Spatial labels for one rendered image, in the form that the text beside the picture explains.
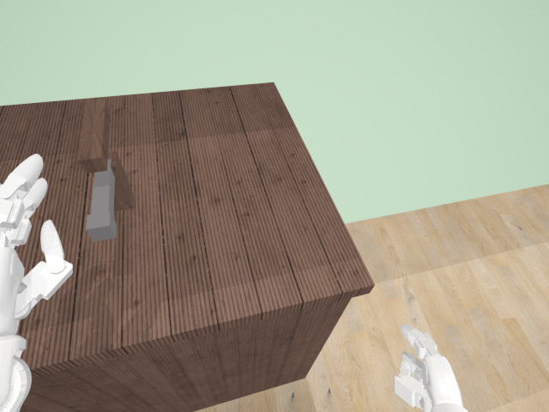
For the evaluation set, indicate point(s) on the robot left hand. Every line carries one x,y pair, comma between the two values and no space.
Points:
20,196

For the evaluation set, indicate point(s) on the counter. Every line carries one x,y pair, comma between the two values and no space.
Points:
231,264

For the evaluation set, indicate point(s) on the tap lever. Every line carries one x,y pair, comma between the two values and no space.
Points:
101,224

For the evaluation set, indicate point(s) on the left robot forearm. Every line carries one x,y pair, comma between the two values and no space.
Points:
15,375

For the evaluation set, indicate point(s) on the robot right hand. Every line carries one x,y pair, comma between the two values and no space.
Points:
434,381

